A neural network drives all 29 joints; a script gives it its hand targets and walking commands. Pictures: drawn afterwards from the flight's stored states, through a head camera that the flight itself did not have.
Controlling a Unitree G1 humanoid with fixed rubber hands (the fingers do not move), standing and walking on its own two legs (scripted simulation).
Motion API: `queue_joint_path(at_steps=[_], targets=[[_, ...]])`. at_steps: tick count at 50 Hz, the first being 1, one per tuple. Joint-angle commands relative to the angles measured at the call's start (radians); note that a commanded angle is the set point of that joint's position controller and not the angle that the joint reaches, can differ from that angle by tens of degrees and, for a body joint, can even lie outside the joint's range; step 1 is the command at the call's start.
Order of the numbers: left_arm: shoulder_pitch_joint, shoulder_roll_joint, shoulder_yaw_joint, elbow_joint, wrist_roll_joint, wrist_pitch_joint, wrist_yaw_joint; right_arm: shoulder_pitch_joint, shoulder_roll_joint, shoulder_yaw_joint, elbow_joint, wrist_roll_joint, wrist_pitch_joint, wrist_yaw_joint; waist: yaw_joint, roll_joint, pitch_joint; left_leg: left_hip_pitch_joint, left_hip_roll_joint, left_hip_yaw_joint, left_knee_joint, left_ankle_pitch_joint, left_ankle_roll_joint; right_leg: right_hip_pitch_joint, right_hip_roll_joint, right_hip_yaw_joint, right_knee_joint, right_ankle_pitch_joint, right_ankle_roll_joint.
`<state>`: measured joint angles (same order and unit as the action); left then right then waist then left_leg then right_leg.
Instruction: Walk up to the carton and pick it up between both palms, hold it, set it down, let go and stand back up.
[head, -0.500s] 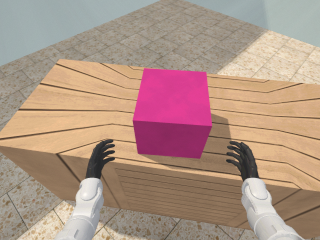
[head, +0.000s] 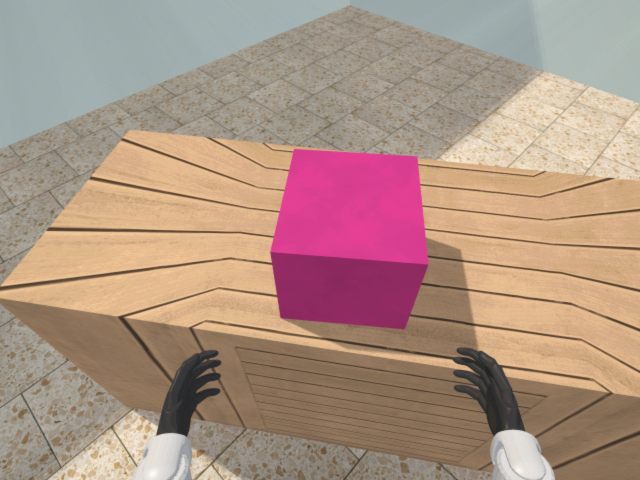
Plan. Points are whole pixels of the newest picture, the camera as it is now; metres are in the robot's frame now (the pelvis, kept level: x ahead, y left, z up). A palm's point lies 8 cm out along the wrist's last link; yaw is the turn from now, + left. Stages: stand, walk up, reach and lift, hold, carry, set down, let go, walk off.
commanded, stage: set down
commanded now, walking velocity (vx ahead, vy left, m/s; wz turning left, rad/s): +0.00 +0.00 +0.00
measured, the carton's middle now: (348, 237) +0.49 -0.06 -0.04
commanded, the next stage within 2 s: let go in 1.70 s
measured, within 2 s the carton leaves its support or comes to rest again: neither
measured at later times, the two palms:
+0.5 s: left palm (156, 453) +0.18 +0.22 -0.06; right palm (498, 435) +0.17 -0.21 -0.06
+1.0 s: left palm (144, 464) +0.17 +0.23 -0.07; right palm (504, 460) +0.14 -0.22 -0.07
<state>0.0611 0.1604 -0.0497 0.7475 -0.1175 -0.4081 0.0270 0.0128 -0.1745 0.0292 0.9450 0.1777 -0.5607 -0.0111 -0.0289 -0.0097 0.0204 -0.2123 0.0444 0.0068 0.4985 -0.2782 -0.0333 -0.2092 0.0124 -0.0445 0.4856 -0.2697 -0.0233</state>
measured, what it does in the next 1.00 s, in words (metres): stands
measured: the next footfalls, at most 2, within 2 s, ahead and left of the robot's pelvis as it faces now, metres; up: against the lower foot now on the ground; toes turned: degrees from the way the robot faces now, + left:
none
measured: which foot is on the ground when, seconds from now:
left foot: down 0.00-1.00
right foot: down 0.00-1.00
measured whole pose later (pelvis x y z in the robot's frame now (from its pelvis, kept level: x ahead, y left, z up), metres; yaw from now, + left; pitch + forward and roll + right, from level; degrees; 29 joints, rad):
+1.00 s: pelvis +0.00 +0.01 +0.01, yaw -2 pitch -6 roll +0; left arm 0.18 0.19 0.01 0.53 0.00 0.16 0.01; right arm 0.18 -0.17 -0.04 0.71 -0.04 -0.14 0.02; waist 0.00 0.00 0.09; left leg -0.03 0.03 0.05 0.39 -0.25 -0.02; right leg -0.05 0.01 0.00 0.39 -0.23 -0.01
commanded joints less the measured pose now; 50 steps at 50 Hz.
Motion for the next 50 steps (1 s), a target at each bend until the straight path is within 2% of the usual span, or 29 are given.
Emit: queue_joint_path(at_steps=[1,3,5,8,10,11,13,15,20,22,24,28,29,32,38,50], targets=[[-0.114,0.09,0.023,-0.136,0.014,0.042,-0.006,-0.113,-0.107,-0.037,-0.105,-0.026,0.012,-0.002,-0.004,0.0,-0.115,0.063,-0.065,0.031,-0.09,0.181,-0.007,0.083,0.001,0.046,-0.113,0.205,-0.006],[-0.103,0.094,0.027,-0.14,0.027,0.089,-0.008,-0.104,-0.106,-0.036,-0.104,-0.039,0.044,-0.004,-0.002,0.005,-0.092,0.075,-0.064,0.035,-0.102,0.183,-0.005,0.091,-0.001,0.046,-0.123,0.201,-0.008],[-0.089,0.097,0.034,-0.21,0.031,0.111,0.001,-0.088,-0.105,-0.047,-0.159,-0.041,0.055,-0.001,0.01,0.007,-0.104,0.095,-0.063,0.041,-0.107,0.214,-0.006,0.109,0.003,0.042,-0.121,0.223,-0.007],[-0.044,0.091,0.039,-0.196,0.055,0.172,-0.001,-0.059,-0.101,-0.039,-0.159,-0.064,0.1,0.0,0.011,0.004,-0.082,0.119,-0.065,0.044,-0.119,0.244,-0.005,0.139,0.0,0.041,-0.133,0.26,-0.005],[-0.013,0.09,0.053,-0.225,0.067,0.212,-0.004,-0.035,-0.099,-0.032,-0.185,-0.066,0.126,-0.003,0.021,0.007,-0.077,0.143,-0.067,0.049,-0.128,0.274,-0.005,0.163,0.003,0.041,-0.139,0.285,-0.002],[0.014,0.082,0.049,-0.207,0.083,0.247,-0.009,-0.017,-0.105,-0.03,-0.163,-0.079,0.147,-0.007,0.012,0.006,-0.052,0.157,-0.067,0.049,-0.132,0.286,-0.007,0.163,0.003,0.04,-0.148,0.299,-0.003],[0.027,0.095,0.067,-0.284,0.085,0.28,-0.01,-0.002,-0.103,-0.035,-0.237,-0.075,0.162,-0.011,0.028,0.006,-0.064,0.172,-0.069,0.055,-0.136,0.323,-0.008,0.181,0.004,0.037,-0.152,0.332,0.002],[0.039,0.092,0.065,-0.336,0.083,0.296,-0.004,0.013,-0.106,-0.046,-0.28,-0.082,0.172,-0.007,0.027,0.009,-0.061,0.184,-0.069,0.055,-0.134,0.356,-0.013,0.186,0.007,0.034,-0.152,0.357,0.004],[0.11,0.077,0.075,-0.317,0.117,0.394,-0.022,0.076,-0.104,-0.042,-0.268,-0.115,0.251,-0.013,0.02,0.009,0.02,0.218,-0.07,0.056,-0.156,0.358,-0.018,0.175,0.007,0.03,-0.189,0.338,0.004],[0.128,0.088,0.095,-0.391,0.124,0.432,-0.026,0.096,-0.101,-0.046,-0.334,-0.118,0.277,-0.017,0.032,0.013,0.015,0.231,-0.07,0.063,-0.163,0.374,-0.018,0.181,0.009,0.029,-0.196,0.341,0.007],[0.111,0.091,0.088,-0.433,0.116,0.437,-0.018,0.09,-0.098,-0.061,-0.372,-0.126,0.285,-0.01,0.033,0.015,0.018,0.223,-0.067,0.065,-0.161,0.38,-0.023,0.164,0.014,0.021,-0.195,0.321,0.006],[0.111,0.095,0.083,-0.405,0.118,0.471,-0.018,0.102,-0.095,-0.076,-0.371,-0.157,0.331,0.0,0.024,0.014,0.048,0.213,-0.058,0.065,-0.174,0.321,-0.021,0.133,0.013,0.017,-0.207,0.241,0.001],[0.117,0.09,0.08,-0.358,0.131,0.495,-0.023,0.107,-0.096,-0.073,-0.329,-0.171,0.353,-0.001,0.019,0.021,0.08,0.206,-0.058,0.064,-0.178,0.295,-0.02,0.121,0.01,0.019,-0.214,0.215,-0.002],[0.092,0.11,0.09,-0.405,0.124,0.514,-0.02,0.097,-0.092,-0.094,-0.381,-0.181,0.371,0.001,0.026,0.02,0.058,0.193,-0.052,0.071,-0.185,0.278,-0.019,0.122,0.013,0.015,-0.209,0.192,0.003],[0.059,0.125,0.088,-0.372,0.119,0.527,-0.011,0.084,-0.092,-0.107,-0.371,-0.208,0.392,0.017,0.032,0.023,0.034,0.164,-0.042,0.072,-0.187,0.223,-0.013,0.108,0.011,0.015,-0.193,0.135,0.001],[0.045,0.135,0.096,-0.341,0.122,0.548,-0.014,0.086,-0.107,-0.1,-0.355,-0.213,0.383,0.024,0.038,0.011,0.001,0.162,-0.049,0.076,-0.167,0.248,-0.007,0.125,0.011,0.022,-0.175,0.192,0.003]])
